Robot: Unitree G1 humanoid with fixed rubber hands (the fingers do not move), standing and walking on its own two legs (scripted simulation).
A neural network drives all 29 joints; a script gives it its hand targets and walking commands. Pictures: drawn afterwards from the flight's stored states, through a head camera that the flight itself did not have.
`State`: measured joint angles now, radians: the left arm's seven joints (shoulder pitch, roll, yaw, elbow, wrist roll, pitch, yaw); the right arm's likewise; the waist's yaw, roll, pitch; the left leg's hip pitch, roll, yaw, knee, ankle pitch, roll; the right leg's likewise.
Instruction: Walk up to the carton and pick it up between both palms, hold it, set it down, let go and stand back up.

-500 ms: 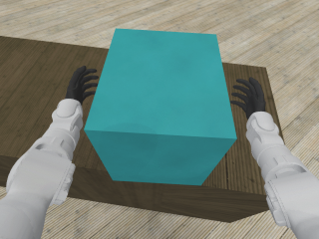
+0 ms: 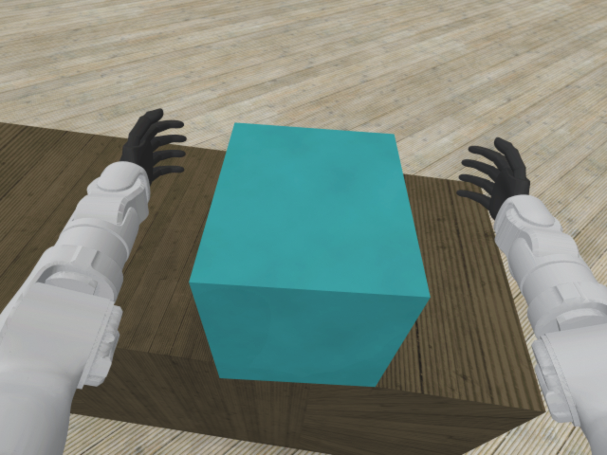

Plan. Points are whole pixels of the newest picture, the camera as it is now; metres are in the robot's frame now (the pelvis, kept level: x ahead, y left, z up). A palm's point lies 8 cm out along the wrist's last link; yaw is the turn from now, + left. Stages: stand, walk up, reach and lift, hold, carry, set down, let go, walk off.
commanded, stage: set down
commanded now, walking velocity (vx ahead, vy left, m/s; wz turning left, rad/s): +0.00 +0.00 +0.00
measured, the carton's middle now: (306, 257) +0.45 +0.01 -0.02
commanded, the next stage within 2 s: none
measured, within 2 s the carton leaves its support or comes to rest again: neither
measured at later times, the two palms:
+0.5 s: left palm (134, 205) +0.41 +0.24 +0.12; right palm (497, 238) +0.40 -0.24 +0.12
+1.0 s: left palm (123, 273) +0.35 +0.25 +0.07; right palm (491, 302) +0.33 -0.23 +0.06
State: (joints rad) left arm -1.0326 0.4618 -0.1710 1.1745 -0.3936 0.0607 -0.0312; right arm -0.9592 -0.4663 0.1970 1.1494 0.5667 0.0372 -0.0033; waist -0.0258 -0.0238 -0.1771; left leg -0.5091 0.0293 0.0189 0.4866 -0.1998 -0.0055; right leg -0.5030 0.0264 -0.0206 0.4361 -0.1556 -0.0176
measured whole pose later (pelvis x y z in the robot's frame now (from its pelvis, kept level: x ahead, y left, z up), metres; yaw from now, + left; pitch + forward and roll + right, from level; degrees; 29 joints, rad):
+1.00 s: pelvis +0.01 +0.01 +0.01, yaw +1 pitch +1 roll -1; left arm -0.35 0.34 0.03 0.62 -0.25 0.07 -0.05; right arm -0.29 -0.32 -0.02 0.63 0.33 0.03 -0.01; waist -0.01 -0.01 -0.04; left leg -0.19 0.01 0.01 0.38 -0.20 0.00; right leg -0.18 0.02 -0.01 0.33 -0.16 -0.01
